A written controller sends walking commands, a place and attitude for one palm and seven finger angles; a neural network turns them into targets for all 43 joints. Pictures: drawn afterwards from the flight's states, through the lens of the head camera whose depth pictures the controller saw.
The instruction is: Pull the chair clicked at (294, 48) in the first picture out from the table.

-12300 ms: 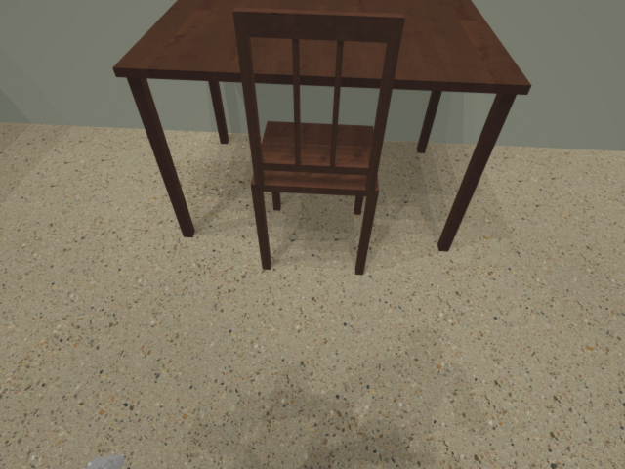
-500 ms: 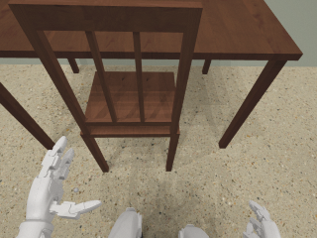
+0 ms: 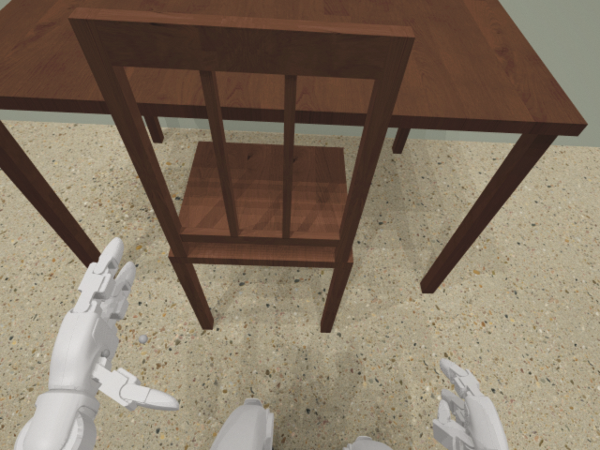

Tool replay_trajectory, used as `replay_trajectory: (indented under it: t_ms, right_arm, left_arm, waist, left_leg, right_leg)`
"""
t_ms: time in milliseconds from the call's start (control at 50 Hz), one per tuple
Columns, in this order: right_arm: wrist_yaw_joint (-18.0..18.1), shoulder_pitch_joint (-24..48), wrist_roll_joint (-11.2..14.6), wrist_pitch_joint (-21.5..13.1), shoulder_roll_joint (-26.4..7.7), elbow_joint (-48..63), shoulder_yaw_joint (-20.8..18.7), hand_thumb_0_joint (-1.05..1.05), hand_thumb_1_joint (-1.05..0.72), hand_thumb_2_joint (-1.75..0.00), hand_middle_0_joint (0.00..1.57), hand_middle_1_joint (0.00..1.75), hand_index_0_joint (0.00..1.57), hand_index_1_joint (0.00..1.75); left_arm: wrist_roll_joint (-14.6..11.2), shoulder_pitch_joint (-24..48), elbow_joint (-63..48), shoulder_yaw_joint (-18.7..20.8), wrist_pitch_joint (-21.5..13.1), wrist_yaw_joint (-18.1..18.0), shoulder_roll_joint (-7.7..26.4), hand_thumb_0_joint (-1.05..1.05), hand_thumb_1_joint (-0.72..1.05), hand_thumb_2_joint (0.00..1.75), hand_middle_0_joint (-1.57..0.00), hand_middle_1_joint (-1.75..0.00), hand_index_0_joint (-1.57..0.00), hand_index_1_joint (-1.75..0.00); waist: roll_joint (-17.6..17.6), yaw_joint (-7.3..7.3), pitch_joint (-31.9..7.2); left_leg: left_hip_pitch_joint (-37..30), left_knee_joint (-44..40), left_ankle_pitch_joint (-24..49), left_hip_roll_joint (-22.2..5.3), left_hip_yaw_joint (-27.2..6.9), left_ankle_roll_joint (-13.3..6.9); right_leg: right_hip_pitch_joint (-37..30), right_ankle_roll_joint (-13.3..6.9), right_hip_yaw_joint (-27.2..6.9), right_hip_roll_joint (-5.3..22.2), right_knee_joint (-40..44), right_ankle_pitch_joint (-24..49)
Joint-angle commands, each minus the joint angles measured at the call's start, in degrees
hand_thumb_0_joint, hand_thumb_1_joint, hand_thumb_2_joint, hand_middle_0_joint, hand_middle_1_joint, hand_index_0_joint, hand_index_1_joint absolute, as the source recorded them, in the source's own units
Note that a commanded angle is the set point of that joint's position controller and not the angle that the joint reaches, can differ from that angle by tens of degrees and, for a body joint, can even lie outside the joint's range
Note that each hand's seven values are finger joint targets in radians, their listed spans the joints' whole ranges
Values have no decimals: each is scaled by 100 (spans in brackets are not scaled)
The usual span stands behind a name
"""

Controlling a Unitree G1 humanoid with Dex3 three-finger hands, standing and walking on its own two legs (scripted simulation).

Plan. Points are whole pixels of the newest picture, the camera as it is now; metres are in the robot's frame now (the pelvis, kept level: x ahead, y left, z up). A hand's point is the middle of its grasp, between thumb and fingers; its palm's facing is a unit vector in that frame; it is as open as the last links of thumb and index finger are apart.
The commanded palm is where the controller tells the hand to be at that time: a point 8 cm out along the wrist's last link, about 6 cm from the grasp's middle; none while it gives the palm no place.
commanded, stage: raise the hand toward the chair's back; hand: left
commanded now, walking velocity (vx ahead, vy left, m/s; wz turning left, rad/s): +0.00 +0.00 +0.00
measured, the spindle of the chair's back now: (224, 169) +0.53 +0.16 +0.03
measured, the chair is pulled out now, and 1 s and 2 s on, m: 0.00 0.00 0.00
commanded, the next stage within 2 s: aim the fingers beside a spindle in 0.56 s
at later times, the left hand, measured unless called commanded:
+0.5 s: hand (156, 334) +0.24 +0.19 +0.05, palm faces +0.05 -1.00 -0.06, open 16.9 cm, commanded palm +0.22 +0.25 +0.05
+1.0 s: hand (181, 310) +0.28 +0.17 +0.04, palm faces +0.04 -1.00 -0.05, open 16.9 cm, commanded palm +0.26 +0.23 +0.04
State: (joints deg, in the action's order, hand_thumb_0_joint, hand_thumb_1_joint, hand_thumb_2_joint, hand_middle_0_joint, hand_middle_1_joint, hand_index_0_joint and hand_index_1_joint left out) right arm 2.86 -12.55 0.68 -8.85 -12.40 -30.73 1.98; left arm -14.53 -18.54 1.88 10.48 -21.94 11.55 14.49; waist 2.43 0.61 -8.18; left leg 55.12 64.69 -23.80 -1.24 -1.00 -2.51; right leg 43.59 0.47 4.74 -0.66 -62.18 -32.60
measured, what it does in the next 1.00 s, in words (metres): stands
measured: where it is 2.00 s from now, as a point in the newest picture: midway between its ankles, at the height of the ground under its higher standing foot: outside the picture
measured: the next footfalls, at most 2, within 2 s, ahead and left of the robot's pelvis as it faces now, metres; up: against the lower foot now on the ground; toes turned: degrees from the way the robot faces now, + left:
none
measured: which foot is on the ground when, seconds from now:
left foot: down 0.00-1.00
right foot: down 0.00-1.00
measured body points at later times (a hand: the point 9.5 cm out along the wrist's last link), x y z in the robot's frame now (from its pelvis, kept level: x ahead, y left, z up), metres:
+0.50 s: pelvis +0.00 -0.01 +0.00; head +0.06 +0.00 +0.45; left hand +0.23 +0.24 +0.05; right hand +0.16 -0.26 -0.08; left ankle +0.07 +0.09 -0.65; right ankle -0.02 -0.13 -0.65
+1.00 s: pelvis +0.01 -0.03 +0.00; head +0.07 -0.02 +0.44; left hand +0.27 +0.23 +0.04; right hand +0.17 -0.27 -0.09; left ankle +0.07 +0.09 -0.65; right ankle -0.02 -0.13 -0.65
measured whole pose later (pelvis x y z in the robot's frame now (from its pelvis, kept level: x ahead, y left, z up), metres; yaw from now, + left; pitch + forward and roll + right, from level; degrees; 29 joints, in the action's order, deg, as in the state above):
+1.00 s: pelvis +0.01 -0.03 +0.00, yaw +0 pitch +16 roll -3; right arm 3.0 -13.0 0.8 -9.3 -14.0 -33.3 0.4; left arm -14.9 -9.8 10.8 11.7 -23.2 12.3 14.3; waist 2.3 1.7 -8.6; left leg 57.0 65.3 -24.4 -2.2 -1.2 -0.5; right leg 46.6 -1.6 4.7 -1.6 -64.7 -34.1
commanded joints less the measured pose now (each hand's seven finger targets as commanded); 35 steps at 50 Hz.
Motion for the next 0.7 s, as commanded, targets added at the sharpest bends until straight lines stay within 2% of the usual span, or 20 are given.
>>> replay_trajectory:
  t_ms: [0, 80, 140, 180, 240, 280, 360, 380, 400, 440, 460, 500, 540, 580, 640, 680]
  right_arm:
    - [109, 155, 51, -336, -955, 801, -416, 0, -90, -90, 20, 30, 20, 30]
    - [118, 133, 67, -356, -975, 763, -434, 0, -90, -90, 20, 30, 20, 30]
    - [112, 135, 80, -377, -977, 777, -447, 0, -90, -90, 20, 30, 20, 30]
    - [107, 122, 67, -385, -987, 745, -448, 0, -90, -90, 20, 30, 20, 30]
    - [90, 134, 57, -423, -959, 735, -458, 0, -90, -90, 20, 30, 20, 30]
    - [90, 127, 47, -423, -965, 704, -469, 0, -90, -90, 20, 30, 20, 30]
    - [78, 138, 61, -436, -951, 706, -464, 0, -90, -90, 20, 30, 20, 30]
    - [83, 121, 63, -423, -965, 698, -470, 0, -90, -90, 20, 30, 20, 30]
    - [85, 134, 72, -427, -958, 717, -465, 0, -90, -90, 20, 30, 20, 30]
    - [91, 141, 72, -434, -957, 718, -462, 0, -90, -90, 20, 30, 20, 30]
    - [100, 131, 68, -431, -952, 717, -465, 0, -90, -90, 20, 30, 20, 30]
    - [102, 139, 76, -436, -933, 694, -462, 0, -90, -90, 20, 30, 20, 30]
    - [106, 143, 78, -433, -920, 687, -459, 0, -90, -90, 20, 30, 20, 30]
    - [116, 129, 66, -433, -926, 672, -463, 0, -90, -90, 20, 30, 20, 30]
    - [111, 145, 75, -435, -907, 673, -467, 0, -90, -90, 20, 30, 20, 30]
    - [122, 117, 62, -432, -921, 632, -453, 0, -90, -90, 20, 30, 20, 30]
  left_arm:
    - [-91, 535, -1056, 474, -344, 11, 767, 0, -50, 30, -6, -8, -6, -8]
    - [-135, 478, -856, 543, -322, 40, 792, 0, -50, 30, -6, -8, -6, -8]
    - [-153, 502, -876, 477, -347, 45, 724, 0, -50, 30, -6, -8, -6, -8]
    - [-113, 503, -881, 546, -376, -2, 839, 0, -50, 30, -6, -8, -6, -8]
    - [-104, 478, -988, 518, -487, -72, 788, 0, -50, 30, -6, -8, -6, -8]
    - [-94, 498, -955, 614, -530, -116, 903, 0, -50, 30, -6, -8, -6, -8]
    - [-103, 523, -891, 483, -551, -63, 763, 0, -50, 30, -6, -8, -6, -8]
    - [-106, 524, -832, 539, -527, -58, 832, 0, -50, 30, -6, -8, -6, -8]
    - [-114, 512, -837, 476, -518, -37, 756, 0, -50, 30, -6, -8, -6, -8]
    - [-133, 550, -888, 490, -512, -17, 794, 0, -50, 30, -6, -8, -6, -8]
    - [-149, 554, -887, 525, -505, -7, 808, 0, -50, 30, -6, -8, -6, -8]
    - [-155, 531, -887, 528, -515, 3, 796, 0, -50, 30, -6, -8, -6, -8]
    - [-156, 584, -872, 478, -510, 27, 760, 0, -50, 30, -6, -8, -6, -8]
    - [-143, 593, -835, 562, -512, 19, 851, 0, -50, 30, -6, -8, -6, -8]
    - [-165, 621, -858, 497, -527, 54, 754, 0, -50, 30, -6, -8, -6, -8]
    - [-137, 824, -712, 404, -499, 67, 711, 0, -50, 30, -6, -8, -6, -8]
  waist:
    - [360, 66, -1122]
    - [224, 27, -1074]
    - [171, 52, -1033]
    - [250, 31, -1036]
    - [389, 32, -1057]
    - [230, 41, -1082]
    - [306, 65, -1009]
    - [237, 79, -1023]
    - [194, 84, -1043]
    - [229, 78, -1071]
    - [91, 81, -1120]
    - [214, 63, -1133]
    - [145, 105, -1072]
    - [107, 81, -1120]
    - [105, 93, -1161]
    - [2, 165, -1104]
  left_leg:
    - [-2188, -1318, 351, -98, -551, 174]
    - [-2078, -1350, 292, -75, -497, 159]
    - [-2044, -1334, 285, -56, -424, 141]
    - [-2019, -1348, 251, -57, -446, 140]
    - [-2111, -1331, 341, -62, -413, 151]
    - [-2017, -1295, 293, -70, -409, 132]
    - [-1988, -1252, 327, -53, -356, 132]
    - [-1925, -1228, 283, -45, -349, 110]
    - [-1918, -1208, 317, -36, -319, 106]
    - [-1952, -1195, 357, -37, -306, 100]
    - [-1913, -1160, 411, -30, -282, 90]
    - [-1929, -1118, 508, -24, -261, 90]
    - [-1912, -1073, 567, -20, -230, 78]
    - [-1864, -1043, 608, -27, -242, 77]
    - [-1903, -984, 738, -12, -202, 69]
    - [-1791, -903, 738, -15, -217, 51]
  right_leg:
    - [513, -205, 51, -125, 930, 798]
    - [384, -205, 34, -139, 1012, 755]
    - [358, -190, 11, -127, 1068, 743]
    - [346, -204, 1, -134, 1046, 716]
    - [392, -205, -5, -110, 1034, 761]
    - [394, -196, -22, -128, 1034, 724]
    - [415, -192, -45, -111, 1043, 749]
    - [403, -183, -63, -125, 1063, 729]
    - [368, -178, -73, -115, 1074, 744]
    - [354, -177, -88, -112, 1099, 767]
    - [288, -166, -100, -105, 1111, 805]
    - [284, -174, -123, -109, 1097, 873]
    - [294, -160, -137, -107, 1124, 942]
    - [262, -166, -144, -115, 1090, 965]
    - [248, -154, -171, -96, 1097, 1101]
    - [333, -143, -176, -101, 1053, 1124]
